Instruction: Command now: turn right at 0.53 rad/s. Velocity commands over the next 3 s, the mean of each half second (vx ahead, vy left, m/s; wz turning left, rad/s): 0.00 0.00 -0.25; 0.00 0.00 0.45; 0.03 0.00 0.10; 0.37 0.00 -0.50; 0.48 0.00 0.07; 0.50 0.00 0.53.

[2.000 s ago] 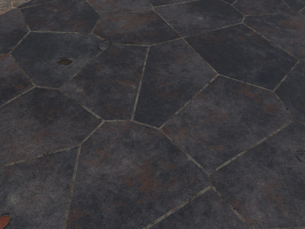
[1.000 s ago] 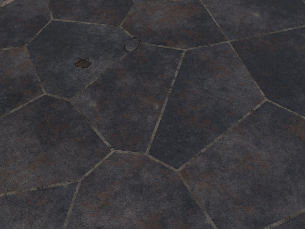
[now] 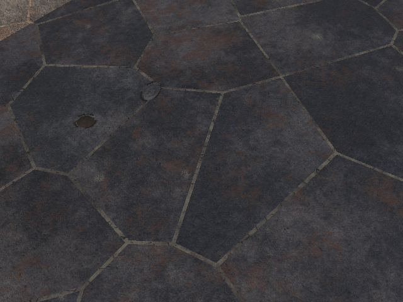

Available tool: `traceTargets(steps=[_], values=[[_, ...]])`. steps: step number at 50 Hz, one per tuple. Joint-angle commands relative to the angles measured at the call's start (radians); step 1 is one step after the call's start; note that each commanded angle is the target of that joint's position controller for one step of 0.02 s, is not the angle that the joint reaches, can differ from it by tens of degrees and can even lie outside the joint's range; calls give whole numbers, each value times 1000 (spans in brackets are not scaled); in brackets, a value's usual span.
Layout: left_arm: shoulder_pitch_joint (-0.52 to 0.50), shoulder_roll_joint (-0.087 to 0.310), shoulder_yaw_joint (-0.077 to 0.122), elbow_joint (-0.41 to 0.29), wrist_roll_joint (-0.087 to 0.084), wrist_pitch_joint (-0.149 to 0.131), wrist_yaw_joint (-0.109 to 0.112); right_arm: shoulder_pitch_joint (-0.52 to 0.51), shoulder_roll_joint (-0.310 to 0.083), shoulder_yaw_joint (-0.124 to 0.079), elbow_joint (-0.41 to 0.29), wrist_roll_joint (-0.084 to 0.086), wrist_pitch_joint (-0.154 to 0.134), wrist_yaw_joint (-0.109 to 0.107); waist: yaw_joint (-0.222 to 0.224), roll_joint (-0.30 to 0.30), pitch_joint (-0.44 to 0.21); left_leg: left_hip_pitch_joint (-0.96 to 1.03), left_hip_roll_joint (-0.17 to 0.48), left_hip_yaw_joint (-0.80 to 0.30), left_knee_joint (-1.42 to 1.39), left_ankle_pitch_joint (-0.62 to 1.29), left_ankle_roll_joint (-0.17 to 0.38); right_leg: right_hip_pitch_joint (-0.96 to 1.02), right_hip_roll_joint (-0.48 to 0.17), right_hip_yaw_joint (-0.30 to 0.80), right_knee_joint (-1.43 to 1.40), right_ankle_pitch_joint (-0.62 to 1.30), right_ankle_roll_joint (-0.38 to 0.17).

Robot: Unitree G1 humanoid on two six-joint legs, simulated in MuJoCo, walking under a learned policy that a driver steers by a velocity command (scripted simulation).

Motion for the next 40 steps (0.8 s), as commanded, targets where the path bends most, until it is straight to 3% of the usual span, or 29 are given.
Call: traceTargets(steps=[1, 2, 4, 8, 11, 15, 17, 18, 19, 20, 21, 22, 24, 28, 30, 32, 33, 34, 35, 36, 37, 38, 40], values=[[22, 173, 47, -63, -13, -32, 13, -56, -110, -27, -86, 0, -12, -15, 29, -112, -126, -264, -4, -80, 183, 53, 3, 269, -294, 382, -240, 501, -199], [-13, 167, 41, -67, -21, -26, 20, -42, -115, -31, -82, -5, -9, -18, 7, -125, -119, -219, -7, -80, 153, 109, -3, 220, -262, 350, -249, 478, -180], [-27, 159, 36, -74, -14, -17, 32, -14, -92, -27, -70, -1, -10, -12, -8, -151, -135, -166, -36, -64, 110, 177, -15, 192, -225, 323, -260, 453, -173], [-9, 169, 43, -73, -16, -7, 47, -43, -63, -14, -74, 2, -16, -7, 13, -158, -139, -136, -58, -74, -102, 213, -32, 203, -207, 361, -261, 313, -174], [-25, 170, 44, -77, -10, 1, 47, -41, -65, -12, -68, 5, -20, 2, 22, -181, -133, -64, -60, -70, -208, 216, -28, 155, -203, 390, -261, 198, -173], [-37, 107, 13, -59, 4, 4, 33, -16, -53, -2, -61, 9, -29, 21, 32, -187, -141, 75, -30, -40, -338, 226, -6, 112, -210, 386, -232, 191, -164], [-47, 47, -16, -34, 5, -2, 26, 22, -8, 15, -44, 0, -39, 36, -7, -162, -132, 236, -30, -21, -584, 393, 22, 58, -173, 338, -214, 131, -113], [10, 35, -21, -7, 15, -11, 22, 11, -26, 17, -51, -15, -43, 38, 10, -124, -119, 290, -4, -67, -632, 493, 42, 34, -135, 306, -200, 75, -62], [59, 47, -18, 1, 36, -21, 21, -5, -104, 6, -73, -21, -44, 33, 61, 2, -111, 294, 102, -195, -635, 661, 91, 18, -61, 229, -114, -30, -8], [84, 45, -12, 0, 36, -26, 22, -53, -116, 7, -63, -22, -45, 34, 118, 122, -95, 149, 130, -241, -649, 526, 167, 105, -12, 143, -133, -40, 40], [21, 91, -3, 4, 35, -26, 31, -75, -92, 8, -82, -13, -46, 37, 71, 112, -56, 82, 102, -252, -684, 381, 173, 145, -12, 126, -116, 1, 63], [-24, 104, 6, -4, 25, -24, 37, -57, -92, 10, -76, -10, -48, 36, 49, 109, -45, 64, 90, -257, -695, 325, 159, 154, -9, 115, -98, 20, 61], [-35, 87, 8, -12, 21, -15, 49, -42, -126, 2, -79, 2, -52, 32, 39, 131, -29, 66, 89, -291, -692, 344, 157, 139, -8, 98, -82, 39, 55], [-19, 55, 15, -12, 10, -27, 47, -6, -130, -7, -103, 15, -32, 11, 18, 104, -65, 112, 81, -340, -633, 440, 182, 108, -3, 59, -60, 44, 54], [-6, 52, 24, -10, 6, -33, 42, -8, -131, -12, -125, 18, -18, 6, 14, 69, -81, 101, 59, -345, -592, 462, 182, 119, -13, 55, -67, 59, 45], [9, 68, 36, -9, 5, -35, 37, -16, -122, -14, -150, 23, -8, 5, 11, -8, -87, 52, 8, -303, -519, 443, 153, 150, -55, 89, -114, 85, 16], [20, 85, 44, -8, 7, -33, 36, -16, -111, -13, -160, 25, -5, 6, 8, -73, -88, 4, -33, -250, -450, 404, 125, 178, -105, 141, -160, 101, -17], [43, 108, 51, -6, 9, -31, 37, -12, -97, -10, -168, 24, -2, 8, 13, -151, -87, -69, -83, -179, -349, 334, 89, 221, -200, 240, -218, 147, -80], [36, 131, 56, -8, 14, -33, 39, 7, -85, -9, -172, 22, 0, 14, 5, -255, -96, -126, -113, -96, -201, 147, 61, 245, -344, 367, -267, 265, -172], [36, 120, 49, -22, 17, -39, 46, -3, -115, -22, -175, 18, 1, 19, 25, -253, -105, -181, -80, -77, 27, -50, 35, 248, -449, 439, -279, 409, -256], [25, 110, 42, -29, 15, -43, 53, 1, -135, -36, -171, 23, 6, 24, 17, -160, -104, -202, -56, -93, 165, -63, 21, 234, -461, 413, -269, 478, -272], [-15, 111, 41, -32, 6, -44, 57, 16, -115, -33, -161, 29, 14, 27, -6, -106, -91, -204, -27, -96, 164, -17, 13, 223, -416, 324, -258, 460, -232], [-39, 138, 49, -24, -3, -36, 59, -8, -65, -13, -166, 29, 24, 31, 9, -124, -70, -187, -4, -42, 50, 82, -1, 221, -335, 184, -258, 454, -177]])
